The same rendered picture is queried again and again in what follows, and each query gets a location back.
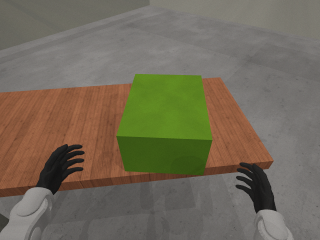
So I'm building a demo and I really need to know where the table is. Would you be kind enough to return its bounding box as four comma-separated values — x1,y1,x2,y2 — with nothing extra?
0,77,274,232

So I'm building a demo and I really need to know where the robot right hand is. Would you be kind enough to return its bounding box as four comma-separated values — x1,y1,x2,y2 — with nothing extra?
235,162,277,214

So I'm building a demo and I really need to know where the right robot forearm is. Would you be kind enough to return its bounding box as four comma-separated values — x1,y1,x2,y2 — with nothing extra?
253,209,294,240

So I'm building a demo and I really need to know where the left robot forearm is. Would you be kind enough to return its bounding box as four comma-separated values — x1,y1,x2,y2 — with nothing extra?
0,187,55,240

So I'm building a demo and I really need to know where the robot left hand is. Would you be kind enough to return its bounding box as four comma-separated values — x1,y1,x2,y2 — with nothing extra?
35,144,85,195

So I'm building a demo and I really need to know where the carton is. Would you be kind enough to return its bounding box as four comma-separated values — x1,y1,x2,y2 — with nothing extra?
116,74,213,176

